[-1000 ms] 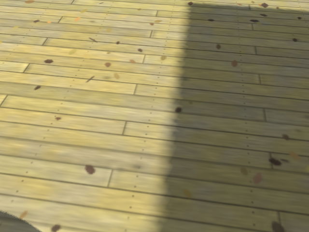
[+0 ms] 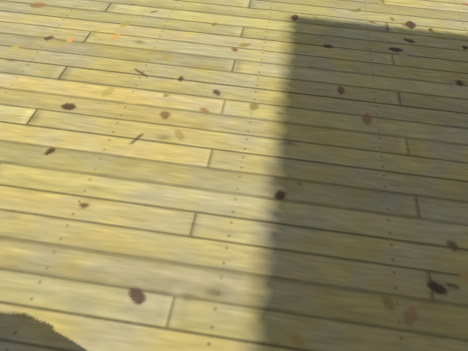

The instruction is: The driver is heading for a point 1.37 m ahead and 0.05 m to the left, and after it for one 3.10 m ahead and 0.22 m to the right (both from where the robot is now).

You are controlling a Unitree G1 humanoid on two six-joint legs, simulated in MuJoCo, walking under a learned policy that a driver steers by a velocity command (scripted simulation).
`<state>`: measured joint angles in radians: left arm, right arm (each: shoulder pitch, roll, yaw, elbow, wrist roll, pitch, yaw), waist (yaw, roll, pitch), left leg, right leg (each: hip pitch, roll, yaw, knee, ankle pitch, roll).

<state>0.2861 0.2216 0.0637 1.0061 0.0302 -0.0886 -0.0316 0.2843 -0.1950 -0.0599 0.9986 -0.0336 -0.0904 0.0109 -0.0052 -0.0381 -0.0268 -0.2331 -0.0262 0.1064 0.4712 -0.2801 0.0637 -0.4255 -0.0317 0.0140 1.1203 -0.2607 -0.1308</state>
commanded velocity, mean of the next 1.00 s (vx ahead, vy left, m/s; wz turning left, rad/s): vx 0.97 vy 0.00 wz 0.00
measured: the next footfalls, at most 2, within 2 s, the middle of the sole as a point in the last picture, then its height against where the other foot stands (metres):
right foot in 0.34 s outside the picture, level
left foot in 0.82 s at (207, 225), level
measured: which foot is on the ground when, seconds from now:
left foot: down 0.00-0.36, up 0.38-0.80, down 0.82-1.00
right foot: up 0.00-0.32, down 0.34-0.84, up 0.86-1.00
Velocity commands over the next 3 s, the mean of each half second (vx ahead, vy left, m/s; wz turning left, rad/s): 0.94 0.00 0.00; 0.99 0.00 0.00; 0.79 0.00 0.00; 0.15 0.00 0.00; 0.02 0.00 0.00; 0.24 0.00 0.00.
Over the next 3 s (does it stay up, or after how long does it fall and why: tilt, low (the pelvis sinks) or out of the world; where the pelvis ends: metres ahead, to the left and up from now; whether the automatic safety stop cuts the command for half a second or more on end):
stays up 1.61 0.02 0.00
